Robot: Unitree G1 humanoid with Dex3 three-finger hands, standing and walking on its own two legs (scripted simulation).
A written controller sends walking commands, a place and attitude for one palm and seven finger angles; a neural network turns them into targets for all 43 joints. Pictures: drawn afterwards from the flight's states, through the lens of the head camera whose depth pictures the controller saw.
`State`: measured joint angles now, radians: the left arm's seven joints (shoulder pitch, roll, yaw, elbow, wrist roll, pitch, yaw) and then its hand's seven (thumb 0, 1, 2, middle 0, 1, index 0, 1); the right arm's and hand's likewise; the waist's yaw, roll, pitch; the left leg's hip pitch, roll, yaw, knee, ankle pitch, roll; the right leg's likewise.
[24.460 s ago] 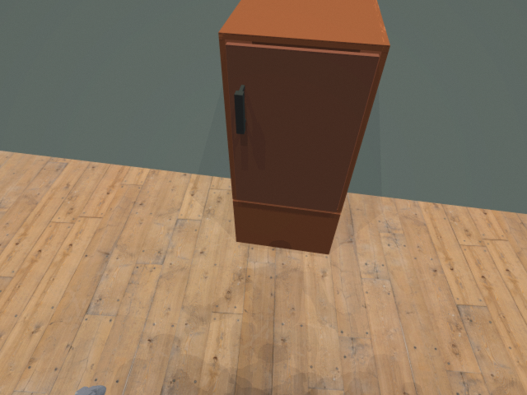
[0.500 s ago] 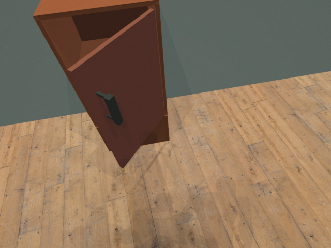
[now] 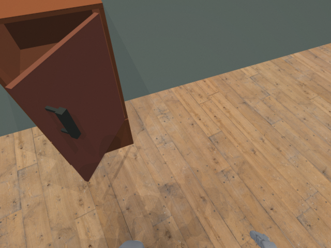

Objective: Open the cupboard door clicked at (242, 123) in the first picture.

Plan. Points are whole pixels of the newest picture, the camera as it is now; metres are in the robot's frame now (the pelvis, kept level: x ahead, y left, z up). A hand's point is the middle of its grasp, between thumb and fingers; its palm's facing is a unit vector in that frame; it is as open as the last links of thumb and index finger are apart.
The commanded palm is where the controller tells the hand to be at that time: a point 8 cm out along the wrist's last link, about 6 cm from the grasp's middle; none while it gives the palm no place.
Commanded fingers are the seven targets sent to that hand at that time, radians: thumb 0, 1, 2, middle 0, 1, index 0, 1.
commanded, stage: walk to a spot facing it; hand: left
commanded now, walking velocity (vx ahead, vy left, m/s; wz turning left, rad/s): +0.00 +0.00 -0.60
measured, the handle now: (63, 122) +0.43 +0.36 -0.03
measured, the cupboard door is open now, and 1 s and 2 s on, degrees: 48 48 48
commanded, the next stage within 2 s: turn to face it in 2.00 s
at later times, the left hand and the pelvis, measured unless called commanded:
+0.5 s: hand (121, 230) +0.17 +0.15 -0.16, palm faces -0.30 -0.91 -0.30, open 7.4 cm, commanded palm none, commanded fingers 0.00 0.90 0.90 -0.20 -0.30 -0.20 -0.30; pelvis +0.01 -0.02 -0.02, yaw -19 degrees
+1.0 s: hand (138, 204) +0.25 +0.11 -0.18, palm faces -0.53 -0.84 -0.16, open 7.4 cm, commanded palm none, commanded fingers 0.00 0.90 0.90 -0.20 -0.30 -0.20 -0.30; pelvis +0.12 -0.04 +0.00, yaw -36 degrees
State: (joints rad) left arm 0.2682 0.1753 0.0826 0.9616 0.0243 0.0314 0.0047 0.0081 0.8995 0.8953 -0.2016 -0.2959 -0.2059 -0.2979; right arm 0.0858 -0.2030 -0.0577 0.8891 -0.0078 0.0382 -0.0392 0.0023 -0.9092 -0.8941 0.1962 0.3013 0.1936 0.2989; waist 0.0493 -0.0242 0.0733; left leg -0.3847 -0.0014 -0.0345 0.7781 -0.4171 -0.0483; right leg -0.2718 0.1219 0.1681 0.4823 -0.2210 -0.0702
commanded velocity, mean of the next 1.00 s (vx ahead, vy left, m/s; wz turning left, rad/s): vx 0.17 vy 0.00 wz -0.60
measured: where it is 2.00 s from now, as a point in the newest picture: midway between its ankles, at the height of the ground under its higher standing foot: (235, 224)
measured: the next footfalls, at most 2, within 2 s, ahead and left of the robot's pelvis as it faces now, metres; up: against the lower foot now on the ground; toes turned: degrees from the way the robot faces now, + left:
left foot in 0.06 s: +0.04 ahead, +0.14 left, +0.00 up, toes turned -4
right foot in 0.42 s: +0.02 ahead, -0.13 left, +0.00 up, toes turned -20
